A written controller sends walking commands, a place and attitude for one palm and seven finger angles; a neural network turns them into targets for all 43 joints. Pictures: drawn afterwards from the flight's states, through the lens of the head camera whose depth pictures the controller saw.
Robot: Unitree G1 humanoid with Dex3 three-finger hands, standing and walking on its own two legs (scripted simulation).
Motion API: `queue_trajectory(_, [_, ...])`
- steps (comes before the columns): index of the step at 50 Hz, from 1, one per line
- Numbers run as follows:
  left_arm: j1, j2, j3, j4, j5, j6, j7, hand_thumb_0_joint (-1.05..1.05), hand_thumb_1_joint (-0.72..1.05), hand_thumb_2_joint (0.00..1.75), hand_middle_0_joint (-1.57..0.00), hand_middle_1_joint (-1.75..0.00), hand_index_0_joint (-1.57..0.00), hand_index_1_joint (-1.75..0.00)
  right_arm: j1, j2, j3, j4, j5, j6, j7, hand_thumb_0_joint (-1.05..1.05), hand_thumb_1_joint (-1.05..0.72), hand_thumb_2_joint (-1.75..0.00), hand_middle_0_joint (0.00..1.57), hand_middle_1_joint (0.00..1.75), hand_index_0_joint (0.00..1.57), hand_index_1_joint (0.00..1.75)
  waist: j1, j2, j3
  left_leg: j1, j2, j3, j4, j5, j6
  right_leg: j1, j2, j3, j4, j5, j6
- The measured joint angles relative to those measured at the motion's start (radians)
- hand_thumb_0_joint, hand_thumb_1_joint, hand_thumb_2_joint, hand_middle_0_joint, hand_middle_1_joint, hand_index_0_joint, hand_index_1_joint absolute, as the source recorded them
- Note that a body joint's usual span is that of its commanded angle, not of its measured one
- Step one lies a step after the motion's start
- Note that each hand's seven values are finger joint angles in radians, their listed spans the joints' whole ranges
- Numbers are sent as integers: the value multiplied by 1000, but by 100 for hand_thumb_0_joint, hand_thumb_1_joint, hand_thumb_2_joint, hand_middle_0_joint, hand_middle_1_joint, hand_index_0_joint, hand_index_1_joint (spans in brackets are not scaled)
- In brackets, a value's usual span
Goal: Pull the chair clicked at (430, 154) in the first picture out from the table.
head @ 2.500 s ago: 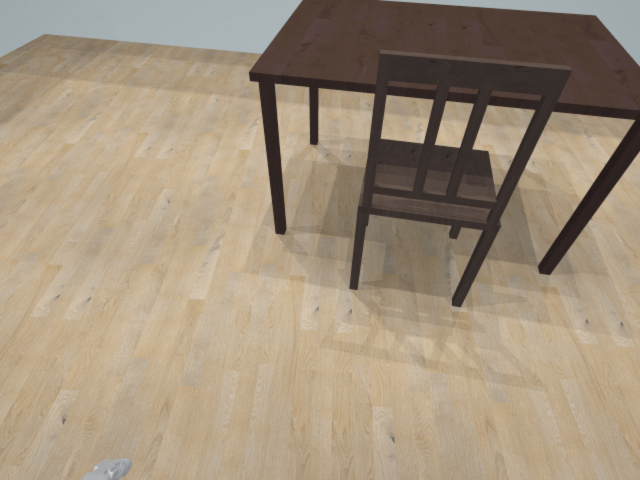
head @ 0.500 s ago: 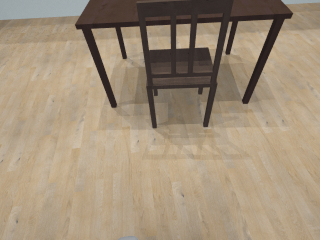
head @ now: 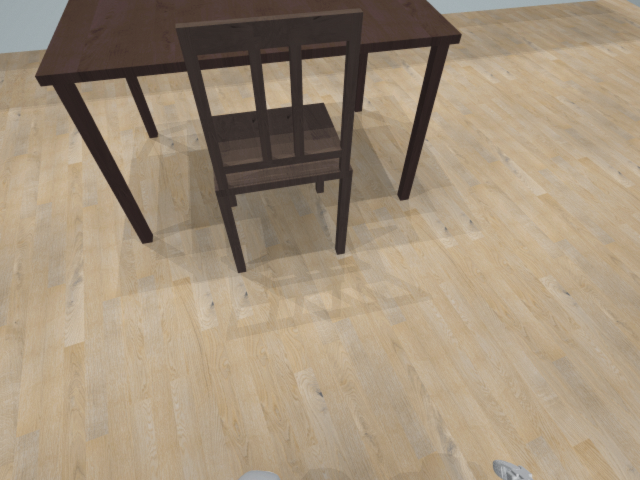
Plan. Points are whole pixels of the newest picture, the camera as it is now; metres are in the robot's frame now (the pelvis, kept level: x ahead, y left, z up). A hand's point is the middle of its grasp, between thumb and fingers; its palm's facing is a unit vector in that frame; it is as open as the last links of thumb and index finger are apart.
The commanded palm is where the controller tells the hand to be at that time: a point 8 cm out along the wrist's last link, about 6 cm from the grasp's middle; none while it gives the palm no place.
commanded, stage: walk to a spot facing it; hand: left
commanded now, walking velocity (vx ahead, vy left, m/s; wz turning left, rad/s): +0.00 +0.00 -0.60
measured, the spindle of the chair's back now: (261, 109) +0.94 +0.26 -0.09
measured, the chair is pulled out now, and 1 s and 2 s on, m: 0.00 0.00 0.00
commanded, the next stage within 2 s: turn to face it in 1.72 s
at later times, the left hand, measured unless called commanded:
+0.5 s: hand out of the picture +0.11 +0.23 -0.17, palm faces -0.30 -0.94 -0.19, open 7.3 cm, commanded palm none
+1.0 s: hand (253, 465) +0.16 +0.12 -0.17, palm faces -0.51 -0.83 -0.21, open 7.3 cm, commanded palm none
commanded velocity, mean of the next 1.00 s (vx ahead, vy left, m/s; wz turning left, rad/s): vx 0.19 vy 0.00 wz -0.52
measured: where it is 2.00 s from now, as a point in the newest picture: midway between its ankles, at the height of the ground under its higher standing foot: (411, 419)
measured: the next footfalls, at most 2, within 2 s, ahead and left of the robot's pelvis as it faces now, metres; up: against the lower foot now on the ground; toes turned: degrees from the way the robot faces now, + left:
left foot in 0.10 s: +0.04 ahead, +0.14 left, +0.00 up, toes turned -6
right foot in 0.68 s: -0.04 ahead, -0.09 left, +0.00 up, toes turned -33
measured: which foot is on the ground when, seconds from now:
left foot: up 0.00-0.08, down 0.10-0.68, up 0.70-1.00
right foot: down 0.00-0.10, up 0.12-0.66, down 0.68-1.00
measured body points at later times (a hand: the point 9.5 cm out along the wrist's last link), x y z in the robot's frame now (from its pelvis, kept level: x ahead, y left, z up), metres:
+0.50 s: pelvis -0.01 +0.06 +0.00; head +0.02 +0.07 +0.45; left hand +0.13 +0.28 -0.16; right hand -0.08 -0.18 -0.13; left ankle +0.00 +0.15 -0.74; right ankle -0.09 -0.08 -0.67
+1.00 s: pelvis +0.08 -0.05 +0.00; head +0.09 -0.06 +0.45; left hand +0.19 +0.16 -0.15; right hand +0.02 -0.30 -0.15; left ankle +0.25 +0.02 -0.68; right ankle -0.07 -0.07 -0.74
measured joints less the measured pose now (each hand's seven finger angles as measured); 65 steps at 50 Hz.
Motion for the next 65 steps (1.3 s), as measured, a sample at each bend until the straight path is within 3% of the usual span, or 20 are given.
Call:
queue_trajectory(4, [-12,28,7,-8,1,13,2,0,90,89,-20,-30,-21,-30,5,20,11,-28,12,-21,-1,1,-91,-90,19,30,20,30,-1,-25,-5,96,-23,2,-233,29,23,-29,7,51,30,-5,36])
queue_trajectory(6, [-18,46,15,-12,-5,20,0,0,90,89,-20,-30,-21,-30,18,30,19,-38,12,-39,-3,1,-91,-90,20,30,20,30,-14,-41,-9,145,-28,13,-342,85,56,-66,12,60,104,-60,51])
queue_trajectory(8, [-31,61,27,-8,-1,28,-4,0,90,89,-20,-30,-21,-30,37,42,30,-43,5,-38,0,1,-91,-90,20,30,20,30,-17,-57,-2,156,-27,44,-338,98,93,-136,-4,-10,300,-218,78])
queue_trajectory(12, [-39,84,45,-9,11,31,-23,0,91,89,-20,-30,-20,-30,86,58,47,-36,-5,-35,-3,1,-90,-90,20,30,20,30,-21,-61,-3,203,0,96,-393,119,113,-244,-57,-121,669,-208,116])
queue_trajectory(14, [-35,88,48,-8,10,34,-28,0,91,89,-20,-30,-20,-30,107,61,49,-26,-7,-37,-4,1,-90,-90,20,30,20,30,-21,-61,-6,218,8,127,-412,125,116,-262,-89,-138,763,-175,127])
queue_trajectory(17, [-30,82,47,3,8,43,-31,0,91,89,-20,-30,-20,-30,140,66,47,-14,-6,-44,-8,1,-90,-90,20,30,20,30,-31,-55,-8,232,20,168,-424,123,121,-251,-130,-149,792,-155,141])
queue_trajectory(25, [-64,33,31,20,0,65,-38,0,91,89,-20,-30,-20,-30,212,66,30,35,-12,-48,-4,1,-90,-90,20,30,20,30,-66,-34,11,245,59,271,-415,104,113,-163,-193,-214,581,-222,144])
queue_trajectory(31, [-102,-13,12,12,4,53,-57,0,91,89,-20,-30,-20,-30,257,23,6,77,-21,-51,9,1,-90,-90,20,30,20,30,-105,12,4,249,113,355,-369,59,75,-68,-198,-295,325,-278,98])
queue_trajectory(34, [-117,-22,4,-9,5,20,-59,0,91,89,-20,-30,-20,-30,296,-2,-2,91,-19,-47,17,1,-90,-90,20,30,20,30,-112,38,-11,222,157,374,-259,-14,46,26,-180,-321,133,-218,57])
queue_trajectory(35, [-125,-26,1,-10,4,1,-52,0,91,89,-20,-30,-20,-30,301,-10,-3,102,-17,-38,21,1,-90,-90,20,30,20,30,-108,53,-12,185,170,334,-158,-83,35,21,-165,-325,145,-186,40])
queue_trajectory(37, [-115,-35,-6,-13,-5,-24,-35,0,91,89,-20,-30,-20,-30,300,-19,-3,122,-19,-12,29,1,-91,-90,20,30,20,30,-101,65,-20,97,151,226,58,-125,29,38,-146,-324,162,-200,19])
queue_trajectory(39, [-79,-36,-8,-8,-9,-43,-23,0,91,89,-20,-30,-21,-30,287,-18,-4,130,-22,-5,37,1,-91,-90,19,30,20,30,-84,55,-39,24,131,175,192,-68,26,84,-136,-303,115,-203,11])
queue_trajectory(41, [-34,-36,-9,8,-10,-57,-15,0,91,89,-20,-30,-21,-30,258,-15,-7,117,-25,-14,43,2,-91,-90,19,30,20,30,-76,43,-48,-38,125,150,237,9,15,136,-129,-275,46,-184,12])
queue_trajectory(48, [88,-54,-25,92,-4,-81,-8,0,90,89,-20,-30,-21,-30,116,6,-8,34,-21,-46,52,1,-91,-90,19,30,20,30,-59,37,-22,-202,134,112,157,173,-9,278,-112,-209,-102,-171,13])
queue_trajectory(52, [142,-66,-29,127,0,-84,2,0,90,89,-20,-30,-21,-30,43,22,1,12,-17,-50,59,1,-91,-90,19,30,20,30,-23,31,2,-217,117,124,36,212,6,346,-109,-180,-132,-209,27])
queue_trajectory(55, [178,-64,-27,151,2,-81,9,0,90,89,-20,-30,-21,-30,-1,38,13,-3,-14,-60,62,1,-91,-90,19,30,20,30,4,13,19,-162,85,144,-112,202,33,387,-117,-157,-118,-263,46])
queue_trajectory(57, [203,-61,-22,171,0,-79,10,0,90,89,-20,-30,-21,-30,-16,50,23,-15,-15,-83,56,1,-91,-90,19,30,20,30,9,-3,25,-79,52,157,-224,226,59,378,-126,-137,-16,-331,54])
queue_trajectory(60, [182,-48,-5,195,-14,-57,2,0,90,89,-20,-30,-21,-30,-21,74,38,-15,-20,-113,42,1,-91,-90,19,30,20,30,10,-35,49,-43,51,198,-146,157,137,188,-124,-132,495,-361,34])
queue_trajectory(62, [155,-38,2,192,-13,-47,-4,0,91,89,-20,-30,-20,-30,3,84,43,-2,-16,-112,34,1,-91,-90,20,30,20,30,10,-38,44,22,60,228,-175,114,149,46,-130,-164,759,-287,28])
queue_trajectory(65, [96,-21,19,159,-1,-35,-17,0,91,89,-20,-30,-20,-30,65,99,39,32,-13,-119,20,1,-91,-90,20,30,20,30,0,-38,31,127,53,256,-286,128,141,-120,-171,-217,874,-153,36])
